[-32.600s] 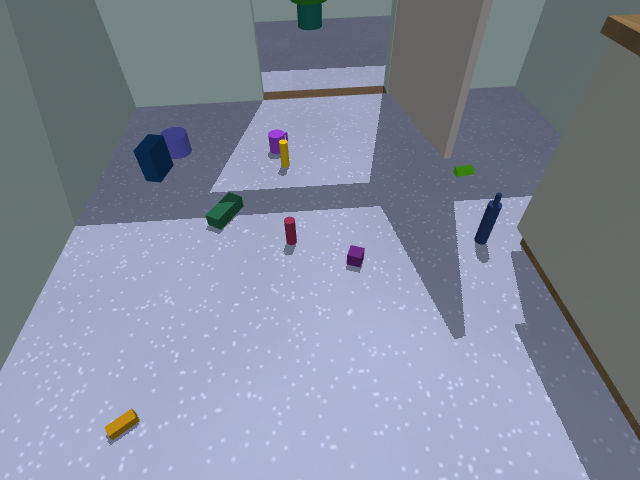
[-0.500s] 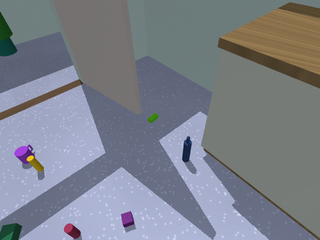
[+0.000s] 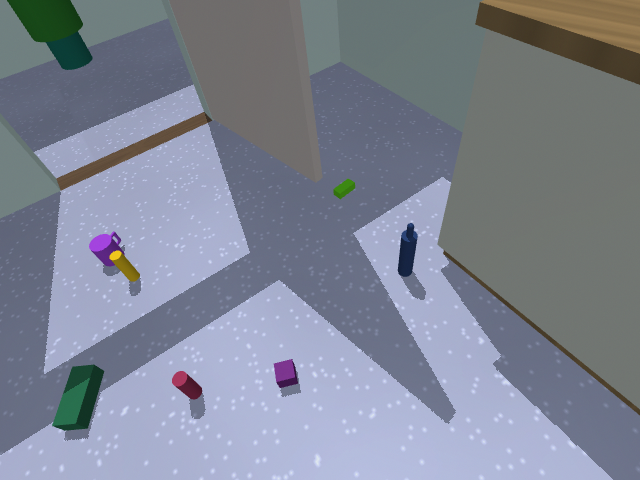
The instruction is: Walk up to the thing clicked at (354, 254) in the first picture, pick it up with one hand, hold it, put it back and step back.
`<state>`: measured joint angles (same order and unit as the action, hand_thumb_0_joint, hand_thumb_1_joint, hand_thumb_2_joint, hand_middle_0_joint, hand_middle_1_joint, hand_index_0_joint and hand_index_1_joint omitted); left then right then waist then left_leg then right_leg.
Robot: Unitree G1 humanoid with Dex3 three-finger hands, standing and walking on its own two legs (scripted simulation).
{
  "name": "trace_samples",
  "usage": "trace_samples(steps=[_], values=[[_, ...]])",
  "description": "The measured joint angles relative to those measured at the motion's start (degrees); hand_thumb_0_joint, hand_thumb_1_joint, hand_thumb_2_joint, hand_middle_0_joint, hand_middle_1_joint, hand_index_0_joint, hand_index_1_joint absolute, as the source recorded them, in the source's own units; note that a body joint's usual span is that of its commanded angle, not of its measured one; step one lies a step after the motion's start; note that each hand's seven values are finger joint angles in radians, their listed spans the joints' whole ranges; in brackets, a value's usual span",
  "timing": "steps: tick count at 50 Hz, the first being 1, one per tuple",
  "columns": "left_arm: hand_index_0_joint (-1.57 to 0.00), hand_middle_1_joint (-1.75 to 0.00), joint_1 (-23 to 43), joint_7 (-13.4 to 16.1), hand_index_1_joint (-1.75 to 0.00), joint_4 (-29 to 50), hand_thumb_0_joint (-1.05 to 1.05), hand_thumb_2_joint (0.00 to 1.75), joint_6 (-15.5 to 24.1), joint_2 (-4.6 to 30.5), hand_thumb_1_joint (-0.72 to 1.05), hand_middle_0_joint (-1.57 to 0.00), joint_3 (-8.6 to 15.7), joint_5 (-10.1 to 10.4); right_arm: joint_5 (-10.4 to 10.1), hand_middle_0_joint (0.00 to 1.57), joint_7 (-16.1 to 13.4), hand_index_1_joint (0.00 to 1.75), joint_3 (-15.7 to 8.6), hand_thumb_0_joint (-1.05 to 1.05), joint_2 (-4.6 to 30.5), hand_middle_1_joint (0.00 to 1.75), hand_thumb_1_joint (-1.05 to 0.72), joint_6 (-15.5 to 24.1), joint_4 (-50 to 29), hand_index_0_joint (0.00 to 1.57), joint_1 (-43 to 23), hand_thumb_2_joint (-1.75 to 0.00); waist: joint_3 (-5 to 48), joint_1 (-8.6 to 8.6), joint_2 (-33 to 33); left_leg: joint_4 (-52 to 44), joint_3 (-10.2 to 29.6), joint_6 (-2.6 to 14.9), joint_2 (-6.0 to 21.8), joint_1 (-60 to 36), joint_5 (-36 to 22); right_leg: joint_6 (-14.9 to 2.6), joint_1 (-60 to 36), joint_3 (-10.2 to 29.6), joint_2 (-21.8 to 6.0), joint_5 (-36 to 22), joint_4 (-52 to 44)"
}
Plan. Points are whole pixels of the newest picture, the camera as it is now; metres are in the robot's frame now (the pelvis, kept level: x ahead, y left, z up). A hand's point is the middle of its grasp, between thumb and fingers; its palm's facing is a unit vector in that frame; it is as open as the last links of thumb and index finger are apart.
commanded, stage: walk up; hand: left
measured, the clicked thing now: (285, 373) +0.52 +0.24 -0.73
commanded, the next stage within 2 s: none
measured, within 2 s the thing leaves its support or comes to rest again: neither
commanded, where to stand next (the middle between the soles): +0.13 +0.02 m, yaw -3 degrees
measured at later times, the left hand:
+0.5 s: hand out of the picture +0.10 +0.28 -0.15, palm faces +0.00 -0.91 -0.41, open 7.4 cm
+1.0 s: hand out of the picture +0.10 +0.32 -0.16, palm faces -0.16 -0.92 -0.37, open 7.4 cm
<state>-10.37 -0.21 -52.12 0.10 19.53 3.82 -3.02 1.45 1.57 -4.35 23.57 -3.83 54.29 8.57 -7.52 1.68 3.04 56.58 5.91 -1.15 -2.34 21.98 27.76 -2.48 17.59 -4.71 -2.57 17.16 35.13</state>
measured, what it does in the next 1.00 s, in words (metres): steps on the spot: left foot, then right foot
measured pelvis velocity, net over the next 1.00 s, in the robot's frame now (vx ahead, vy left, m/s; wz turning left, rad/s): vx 0.00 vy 0.04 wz -0.09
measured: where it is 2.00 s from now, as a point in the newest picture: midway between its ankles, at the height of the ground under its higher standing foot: outside the picture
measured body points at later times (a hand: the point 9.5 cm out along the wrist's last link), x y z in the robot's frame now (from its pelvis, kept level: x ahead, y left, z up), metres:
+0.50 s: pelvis +0.02 +0.01 -0.01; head +0.06 +0.00 +0.43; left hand +0.10 +0.33 -0.12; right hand +0.13 -0.31 -0.14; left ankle -0.02 +0.15 -0.68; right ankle +0.11 -0.11 -0.73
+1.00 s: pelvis +0.00 +0.04 +0.00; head +0.04 +0.05 +0.44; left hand +0.10 +0.36 -0.13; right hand +0.02 -0.30 -0.10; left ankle +0.00 +0.17 -0.73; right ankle -0.02 -0.09 -0.71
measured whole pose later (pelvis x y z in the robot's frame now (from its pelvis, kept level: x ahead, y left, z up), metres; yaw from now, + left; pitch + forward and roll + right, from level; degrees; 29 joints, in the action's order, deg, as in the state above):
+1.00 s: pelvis +0.00 +0.04 +0.00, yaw -5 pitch -2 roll -1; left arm -12.6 -2.7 -53.3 -0.6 24.8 3.9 -2.1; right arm 2.3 1.5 -4.0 23.8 2.6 49.7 16.4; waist -6.3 -1.5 -1.4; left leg 37.7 -4.6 0.9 4.5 14.5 21.4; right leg -1.6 17.6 1.3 0.5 31.3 44.8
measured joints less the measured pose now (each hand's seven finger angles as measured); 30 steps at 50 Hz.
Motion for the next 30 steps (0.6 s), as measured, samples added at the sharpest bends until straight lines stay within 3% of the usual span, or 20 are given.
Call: trace_samples(steps=[2,4,6,7,9,13,16,19,20,23,25,27,30], values=[[-0.21,-0.3,-1.69,-0.8,-0.3,1.48,0.0,0.9,0.98,0.59,0.9,-0.2,0.37,0.0,0.49,0.2,0.87,0.3,0.37,0.0,-0.54,0.3,-0.91,0.25,1.04,0.2,2.23,-0.9,1.07,0.31,-0.95,-7.84,-1.62,0.42,1.26,-3.89,3.05,-0.12,-1.03,-1.04,-1.04,0.15,-0.59],[-0.21,-0.3,-3.43,-1.52,-0.3,2.42,0.0,0.9,1.15,1.56,0.9,-0.2,0.64,0.13,0.67,0.2,1.39,0.3,0.49,0.01,-1.02,0.3,-0.91,1.13,1.54,0.2,3.63,-0.89,1.79,0.61,-1.87,-16.48,-3.35,1.26,2.27,-7.44,2.35,0.43,-1.92,-1.7,-1.76,0.01,-1.16],[-0.21,-0.3,-5.15,-1.97,-0.3,2.47,0.0,0.9,0.37,2.96,0.9,-0.21,0.92,0.34,0.7,0.21,1.4,0.3,0.22,0.01,-1.57,0.3,-0.91,2.82,1.29,0.21,4.58,-0.89,2.28,0.56,-3.33,-25.58,-5.33,1.65,2.17,-11.25,-6.96,0.94,-1.75,-1.3,-2.61,1.21,0.6],[-0.21,-0.3,-5.96,-1.88,-0.3,2.07,0.0,0.9,-0.32,3.64,0.9,-0.2,1.15,0.5,0.99,0.21,1.17,0.3,0.04,0.01,-2.06,0.3,-0.91,3.67,0.9,0.21,4.94,-0.89,2.38,0.61,-4.64,-26.62,-6.21,1.3,1.49,-12.18,-9.92,0.75,-0.83,0.23,-2.91,5.08,3.71],[-0.21,-0.3,-7.11,-1.65,-0.3,0.31,0.0,0.9,-1.65,4.13,0.9,-0.2,1.37,0.72,1.1,0.21,0.86,0.3,0.13,0.01,-2.41,0.3,-0.91,4.85,-0.33,0.21,6.41,-0.89,3.88,-0.54,-5.17,-26.27,-6.29,1.65,1.48,-12.47,-9.14,0.98,2.33,3.52,-0.69,9.43,11.36],[-0.21,-0.3,-7.74,-1.99,-0.29,-1.2,0.01,0.9,-0.6,4.92,0.9,-0.2,0.93,1.63,0.72,0.21,0.25,0.3,0.98,0.0,-2.27,0.3,-0.9,5.55,-1.46,0.21,8.29,-0.89,4.36,-1.93,-5.51,-28.81,-5.79,1.65,2.21,-15.32,-9.24,1.52,5.92,6.36,1.44,7.6,15.67],[-0.21,-0.3,-7.36,-2.01,-0.29,-1.33,0.01,0.9,0.57,4.56,0.91,-0.2,0.3,2.08,0.62,0.21,-0.01,0.3,1.22,0.01,-1.21,0.3,-0.9,4.91,-1.93,0.21,7.91,-0.89,3.71,-2.07,-4.52,-27.03,-5.94,0.52,3.28,-15.78,-7.66,2.2,4.91,5.61,1.0,4.22,8.11],[-0.21,-0.3,-5.91,-1.0,-0.29,-1.41,0.01,0.9,1.56,4.18,0.9,-0.2,-0.05,2.33,-0.41,0.21,-0.42,0.3,1.31,0.01,-0.41,0.3,-0.9,3.21,-2.74,0.21,6.19,-0.89,2.36,-1.7,-3.36,-19.56,-6.04,-0.22,4.36,-13.51,-3.15,2.33,1.96,5.24,1.57,-6.77,-0.22],[-0.21,-0.3,-4.77,-0.5,-0.29,-1.59,0.01,0.9,1.73,3.52,0.9,-0.2,-0.16,2.27,-0.84,0.21,-0.73,0.3,1.16,0.01,-0.1,0.3,-0.9,2.53,-2.75,0.21,5.06,-0.9,1.51,-1.74,-2.11,-15.57,-5.17,0.44,4.9,-11.79,-2.07,2.45,2.35,4.68,2.28,-6.42,0.9],[-0.21,-0.3,-1.77,0.38,-0.29,-0.54,0.0,0.9,1.96,1.84,0.9,-0.2,-1.46,2.19,-1.3,0.2,-1.45,0.3,0.68,0.01,0.26,0.3,-0.91,0.29,-3.34,0.2,1.91,-0.9,-0.47,-1.31,-0.33,-1.98,-1.65,1.93,2.23,-5.56,4.31,2.43,3.58,4.55,2.47,-4.73,2.44],[-0.21,-0.3,-0.37,0.83,-0.29,0.54,0.0,0.9,2.03,1.2,0.9,-0.2,-2.11,2.15,-1.31,0.2,-1.39,0.3,0.45,0.01,0.42,0.3,-0.91,-0.14,-3.95,0.2,0.49,-0.9,-1.18,-1.18,0.37,3.75,-0.96,2.18,1.38,-2.23,4.26,2.66,4.24,4.76,2.25,-5.16,2.06],[-0.21,-0.3,0.79,1.14,-0.3,1.4,0.0,0.9,1.94,1.25,0.9,-0.2,-2.28,1.82,-1.06,0.2,-1.11,0.3,0.38,0.0,0.31,0.3,-0.91,-0.09,-4.35,0.2,-0.21,-0.9,-1.44,-1.23,0.43,4.62,-1.51,1.98,1.81,-0.51,3.63,2.84,5.2,4.96,1.78,-5.42,2.27],[-0.21,-0.3,2.18,1.38,-0.3,2.51,0.0,0.9,1.57,2.13,0.9,-0.21,-2.02,1.22,-0.66,0.2,-0.56,0.3,0.38,0.0,-0.12,0.3,-0.91,-0.02,-4.14,0.2,-0.4,-0.9,-1.35,-1.24,-0.27,-1.8,-3.23,1.64,3.15,-1.03,3.53,3.36,7.09,5.33,0.86,-5.17,3.85]])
